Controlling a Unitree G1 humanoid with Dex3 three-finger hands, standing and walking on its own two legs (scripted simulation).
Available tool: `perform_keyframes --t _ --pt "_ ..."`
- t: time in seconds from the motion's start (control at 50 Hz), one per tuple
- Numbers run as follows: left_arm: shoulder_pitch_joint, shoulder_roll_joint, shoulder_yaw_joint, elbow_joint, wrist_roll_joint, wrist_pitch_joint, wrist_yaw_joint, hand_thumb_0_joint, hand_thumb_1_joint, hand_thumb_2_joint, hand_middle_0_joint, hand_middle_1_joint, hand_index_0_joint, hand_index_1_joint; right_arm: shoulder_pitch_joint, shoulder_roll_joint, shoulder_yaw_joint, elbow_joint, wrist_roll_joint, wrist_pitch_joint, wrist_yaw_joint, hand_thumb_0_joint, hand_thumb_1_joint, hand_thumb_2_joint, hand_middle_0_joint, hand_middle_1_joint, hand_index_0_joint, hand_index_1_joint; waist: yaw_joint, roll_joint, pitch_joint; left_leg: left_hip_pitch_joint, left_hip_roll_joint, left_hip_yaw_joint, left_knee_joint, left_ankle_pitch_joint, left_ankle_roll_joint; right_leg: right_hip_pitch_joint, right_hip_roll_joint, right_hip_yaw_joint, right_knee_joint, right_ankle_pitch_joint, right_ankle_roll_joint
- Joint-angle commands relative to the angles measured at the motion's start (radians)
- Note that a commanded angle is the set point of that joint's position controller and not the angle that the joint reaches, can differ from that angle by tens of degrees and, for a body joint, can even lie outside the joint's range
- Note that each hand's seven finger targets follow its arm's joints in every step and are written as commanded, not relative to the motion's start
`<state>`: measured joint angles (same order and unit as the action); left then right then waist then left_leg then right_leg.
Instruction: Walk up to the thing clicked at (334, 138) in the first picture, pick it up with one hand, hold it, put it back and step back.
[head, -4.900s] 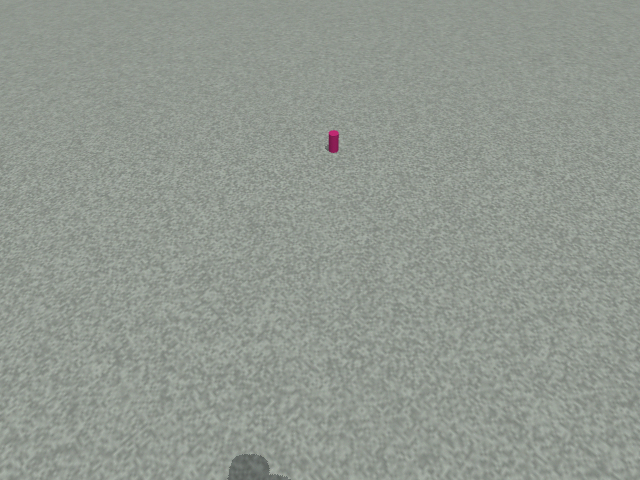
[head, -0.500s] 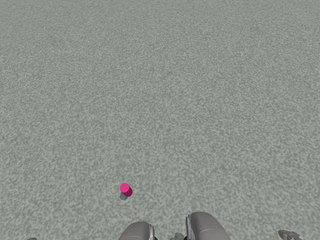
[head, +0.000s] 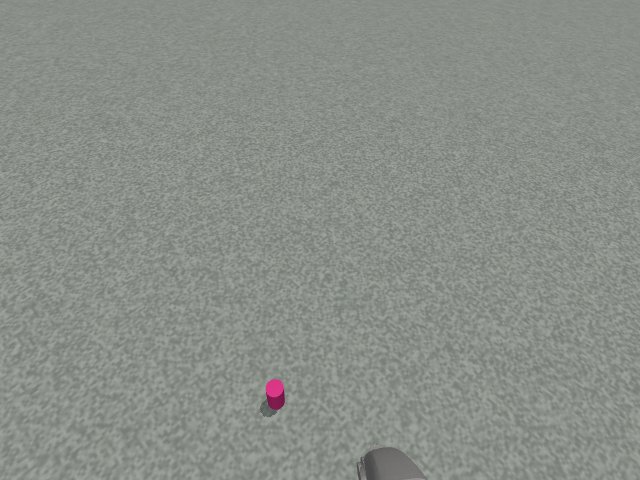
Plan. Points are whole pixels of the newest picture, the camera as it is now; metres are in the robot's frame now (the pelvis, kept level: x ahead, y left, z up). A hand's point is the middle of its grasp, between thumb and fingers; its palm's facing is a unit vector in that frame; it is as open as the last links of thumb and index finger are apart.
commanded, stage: walk up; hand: left
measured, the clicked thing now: (275, 394) +0.47 +0.12 -0.69
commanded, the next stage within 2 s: stand in 1.78 s
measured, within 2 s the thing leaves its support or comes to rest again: neither
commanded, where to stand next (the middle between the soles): +0.11 -0.08 m, yaw -2 degrees
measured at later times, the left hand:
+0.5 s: hand (183, 463) +0.18 +0.20 -0.12, palm faces -0.12 -0.93 -0.35, open 7.4 cm
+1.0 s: hand out of the picture +0.14 +0.19 -0.13, palm faces -0.06 -0.94 -0.34, open 7.4 cm
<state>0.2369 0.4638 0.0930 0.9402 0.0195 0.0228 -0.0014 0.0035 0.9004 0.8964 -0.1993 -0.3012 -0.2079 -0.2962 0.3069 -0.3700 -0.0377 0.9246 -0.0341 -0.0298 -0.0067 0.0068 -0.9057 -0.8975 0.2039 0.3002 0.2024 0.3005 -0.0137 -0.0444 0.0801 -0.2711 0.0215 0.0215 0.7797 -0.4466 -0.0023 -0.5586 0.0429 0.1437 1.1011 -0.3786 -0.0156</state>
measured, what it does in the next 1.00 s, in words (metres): steps on the spot: right foot, then left foot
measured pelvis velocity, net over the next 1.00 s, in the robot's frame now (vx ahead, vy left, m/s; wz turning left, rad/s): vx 0.04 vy -0.06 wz -0.06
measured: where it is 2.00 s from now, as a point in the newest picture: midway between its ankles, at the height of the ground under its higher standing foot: outside the picture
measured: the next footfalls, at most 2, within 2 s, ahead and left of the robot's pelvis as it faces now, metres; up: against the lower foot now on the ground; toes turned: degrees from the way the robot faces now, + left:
right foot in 0.30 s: +0.08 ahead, -0.17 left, +0.00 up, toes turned -4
left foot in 0.58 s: +0.13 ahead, +0.08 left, +0.00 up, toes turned -5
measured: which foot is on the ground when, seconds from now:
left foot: down 0.00-0.34, up 0.36-0.56, down 0.58-1.00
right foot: up 0.00-0.28, down 0.30-1.00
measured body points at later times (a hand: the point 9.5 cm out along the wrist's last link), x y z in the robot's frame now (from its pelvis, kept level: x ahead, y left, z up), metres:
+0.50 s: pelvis +0.03 -0.04 +0.01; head +0.06 -0.05 +0.46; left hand +0.19 +0.24 -0.10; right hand +0.04 -0.37 -0.11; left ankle +0.06 +0.10 -0.67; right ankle +0.05 -0.16 -0.71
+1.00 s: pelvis +0.04 -0.06 +0.02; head +0.07 -0.07 +0.47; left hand +0.15 +0.24 -0.10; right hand +0.14 -0.37 -0.10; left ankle +0.10 +0.08 -0.71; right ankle +0.05 -0.17 -0.71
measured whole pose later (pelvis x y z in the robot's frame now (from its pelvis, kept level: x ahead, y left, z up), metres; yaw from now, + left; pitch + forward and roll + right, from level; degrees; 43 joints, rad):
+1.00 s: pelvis +0.04 -0.06 +0.02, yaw -3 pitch -2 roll +0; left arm 0.06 0.34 0.01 1.09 0.00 0.01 -0.02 0.00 0.90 0.90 -0.20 -0.30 -0.21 -0.30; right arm 0.04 -0.39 0.00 1.07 0.00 -0.02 0.00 0.01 -0.91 -0.90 0.20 0.30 0.20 0.30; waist 0.01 0.01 0.11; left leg -0.28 0.02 -0.01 0.52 -0.20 -0.02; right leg -0.25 0.00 -0.01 0.56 -0.28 -0.01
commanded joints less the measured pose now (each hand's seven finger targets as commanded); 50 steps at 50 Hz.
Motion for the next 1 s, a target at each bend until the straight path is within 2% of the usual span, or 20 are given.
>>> perform_keyframes --t 0.0,0.16,0.22,0.26,0.28,0.3,0.32,0.34,0.38,0.42,0.52,0.54,0.56,0.58,0.6,0.62,0.66,0.68,0.72,0.98 --pt "-0.028 0.166 0.056 -0.07 0.011 -0.005 -0.02 0.0 0.9 0.9 -0.2 -0.3 -0.2 -0.3 -0.031 -0.334 -0.102 -0.057 0.002 -0.059 -0.041 0.0 -0.9 -0.9 0.2 0.3 0.2 0.3 -0.001 0.202 0.087 0.037 0.26 -0.369 -0.451 -0.141 0.122 -0.117 -0.04 0.049 -0.028 0.026 0.012" --pt "-0.149 0.125 0.025 -0.115 0.006 -0.028 -0.031 0.0 0.9 0.9 -0.2 -0.3 -0.2 -0.3 0.1 -0.324 -0.095 -0.05 0.009 -0.063 -0.037 0.0 -0.9 -0.9 0.2 0.3 0.2 0.3 -0.058 0.236 -0.004 0.277 0.276 -0.187 -0.308 0.62 0.183 -0.056 -0.072 -0.097 -0.255 -0.068 -0.004" --pt "-0.106 0.103 0.016 -0.102 -0.003 -0.035 -0.036 0.0 0.9 0.9 -0.2 -0.3 -0.2 -0.3 0.053 -0.325 -0.081 -0.074 0.016 -0.046 -0.032 0.0 -0.9 -0.9 0.2 0.3 0.2 0.3 -0.028 0.27 -0.049 0.175 0.229 -0.096 -0.243 0.677 0.161 0.141 -0.049 -0.187 -0.413 0.0 -0.024" --pt "0.017 0.107 0.028 -0.052 -0.003 -0.041 -0.027 0.0 0.9 0.9 -0.2 -0.3 -0.2 -0.3 0.02 -0.302 -0.063 -0.091 0.032 -0.035 -0.029 0.0 -0.9 -0.9 0.2 0.3 0.2 0.3 0.045 0.22 -0.119 0.067 0.178 -0.022 -0.091 0.676 0.119 0.407 -0.014 -0.217 -0.584 0.145 -0.044" --pt "0.073 0.163 0.047 -0.029 0.003 -0.048 -0.018 0.0 0.9 0.9 -0.2 -0.3 -0.2 -0.3 0.026 -0.246 -0.042 -0.101 0.038 -0.034 -0.031 0.0 -0.9 -0.9 0.2 0.3 0.2 0.3 0.079 0.082 -0.163 -0.067 0.136 -0.002 0.07 0.572 0.081 0.562 -0.059 -0.108 -0.598 0.183 -0.062" --pt "0.106 0.252 0.072 -0.048 0.011 -0.053 -0.007 0.0 0.9 0.9 -0.2 -0.3 -0.2 -0.3 0.052 -0.179 -0.017 -0.129 0.053 -0.04 -0.031 0.0 -0.9 -0.9 0.2 0.3 0.2 0.3 0.092 -0.174 -0.206 -0.269 0.017 0.025 0.288 0.217 0.017 0.669 -0.29 0.274 -0.674 0.246 -0.156" --pt "0.085 0.281 0.067 -0.062 -0.004 -0.051 -0.004 0.0 0.9 0.9 -0.2 -0.3 -0.2 -0.3 -0.024 -0.228 -0.037 -0.127 0.052 -0.028 -0.047 0.0 -0.9 -0.9 0.2 0.3 0.2 0.3 0.114 -0.169 -0.183 -0.305 -0.037 -0.047 0.357 -0.175 0.031 0.578 -0.422 0.426 -0.724 0.285 -0.307" --pt "0.038 0.256 0.062 -0.075 -0.01 -0.047 -0.005 0.0 0.9 0.9 -0.2 -0.3 -0.2 -0.3 -0.028 -0.257 -0.053 -0.103 0.043 -0.022 -0.055 0.0 -0.9 -0.9 0.2 0.3 0.2 0.3 0.091 -0.084 -0.111 -0.305 -0.008 -0.108 0.42 -0.208 0.025 0.486 -0.417 0.358 -0.721 0.258 -0.314" --pt "-0.087 0.192 0.034 -0.107 -0.013 -0.04 0.003 0.0 0.9 0.9 -0.2 -0.3 -0.2 -0.3 0.046 -0.265 -0.047 -0.058 0.049 -0.027 -0.045 0.0 -0.9 -0.9 0.2 0.3 0.2 0.3 0.019 -0.053 -0.043 -0.25 0.019 -0.084 0.331 -0.126 0.029 0.354 -0.306 0.155 -0.672 0.193 -0.245" --pt "-0.149 0.166 0.028 -0.117 0.003 -0.038 0.004 0.0 0.9 0.9 -0.2 -0.3 -0.2 -0.3 0.091 -0.244 -0.044 -0.014 0.045 -0.025 -0.033 0.0 -0.9 -0.9 0.2 0.3 0.2 0.3 0.0 -0.124 -0.016 -0.135 0.022 -0.022 0.194 -0.012 0.02 0.196 -0.238 0.044 -0.679 0.154 -0.207" --pt "-0.18 0.153 0.013 -0.099 -0.017 -0.024 -0.001 0.0 0.9 0.9 -0.2 -0.3 -0.2 -0.3 0.057 -0.211 -0.041 0.02 0.03 -0.03 -0.022 0.0 -0.9 -0.9 0.2 0.3 0.2 0.3 -0.013 -0.122 -0.068 0.068 -0.013 0.028 -0.18 0.204 0.013 0.144 -0.231 0.029 -0.544 0.204 -0.162" --pt "-0.196 0.124 0.001 -0.097 -0.025 -0.02 0.0 0.0 0.9 0.9 -0.2 -0.3 -0.2 -0.3 0.051 -0.225 -0.046 0.021 0.016 -0.035 -0.027 0.0 -0.9 -0.9 0.2 0.3 0.2 0.3 -0.034 -0.077 -0.073 0.106 0.005 -0.025 -0.242 0.251 0.019 0.101 -0.236 0.033 -0.49 0.233 -0.127" --pt "-0.186 0.079 -0.011 -0.099 -0.033 -0.016 0.001 0.0 0.9 0.9 -0.2 -0.3 -0.2 -0.3 0.01 -0.276 -0.055 0.009 0.007 -0.041 -0.03 0.0 -0.9 -0.9 0.2 0.3 0.2 0.3 -0.012 0.063 -0.072 0.092 0.123 -0.225 -0.327 0.291 0.052 0.073 -0.165 -0.013 -0.399 0.186 -0.077" --pt "-0.151 0.075 -0.014 -0.075 -0.045 -0.01 0.007 0.0 0.9 0.9 -0.2 -0.3 -0.2 -0.3 -0.072 -0.347 -0.059 -0.015 0.018 -0.045 -0.025 0.0 -0.9 -0.9 0.2 0.3 0.2 0.3 0.022 0.192 -0.07 -0.042 0.297 -0.475 -0.431 0.221 0.173 0.153 -0.055 -0.107 -0.3 -0.008 -0.024" --pt "-0.154 0.116 0.003 -0.039 -0.034 -0.006 0.014 0.0 0.9 0.9 -0.2 -0.3 -0.2 -0.3 -0.14 -0.351 -0.06 -0.023 0.018 -0.042 -0.022 0.0 -0.9 -0.9 0.2 0.3 0.2 0.3 0.025 0.174 -0.037 -0.152 0.335 -0.514 -0.439 0.197 0.238 0.245 -0.07 -0.09 -0.251 -0.125 -0.024" --pt "-0.137 0.115 0.003 -0.029 -0.032 -0.009 0.01 0.0 0.9 0.9 -0.2 -0.3 -0.2 -0.3 -0.173 -0.325 -0.049 -0.026 0.017 -0.042 -0.022 0.0 -0.9 -0.9 0.2 0.3 0.2 0.3 0.051 0.138 -0.045 -0.159 0.293 -0.423 -0.405 0.23 0.222 0.28 -0.072 -0.087 -0.278 -0.112 -0.029" --pt "-0.113 0.096 -0.003 0.007 -0.029 -0.027 0.007 0.0 0.9 0.9 -0.2 -0.3 -0.2 -0.3 -0.195 -0.263 -0.023 -0.007 0.024 -0.038 -0.02 0.0 -0.9 -0.9 0.2 0.3 0.2 0.3 0.07 0.132 -0.09 -0.118 0.184 -0.241 -0.288 0.388 0.107 0.361 -0.105 -0.072 -0.503 0.135 -0.039" --pt "-0.112 0.116 -0.002 0.015 -0.023 -0.036 0.009 0.0 0.9 0.9 -0.2 -0.3 -0.2 -0.3 -0.184 -0.231 -0.014 0.001 0.037 -0.034 -0.019 0.0 -0.9 -0.9 0.2 0.3 0.2 0.3 0.058 0.108 -0.113 -0.099 0.132 -0.167 -0.21 0.469 0.059 0.385 -0.149 0.007 -0.57 0.276 -0.056" --pt "-0.221 0.156 -0.003 0.002 -0.022 -0.038 0.004 0.0 0.9 0.9 -0.2 -0.3 -0.2 -0.3 -0.131 -0.216 -0.016 0.034 0.042 -0.025 -0.018 0.0 -0.9 -0.9 0.2 0.3 0.2 0.3 -0.017 0.027 -0.145 0.031 0.052 -0.097 -0.22 0.327 0.024 0.286 -0.214 0.07 -0.586 0.314 -0.089" --pt "-0.258 0.115 -0.025 0.096 -0.019 -0.035 0.002 0.0 0.9 0.9 -0.2 -0.3 -0.2 -0.3 -0.282 -0.205 -0.004 0.114 0.035 -0.005 0.001 0.0 -0.9 -0.9 0.2 0.3 0.2 0.3 0.003 -0.008 -0.125 0.105 0.083 -0.106 -0.336 0.332 0.031 0.294 -0.181 -0.001 -0.734 0.166 -0.032"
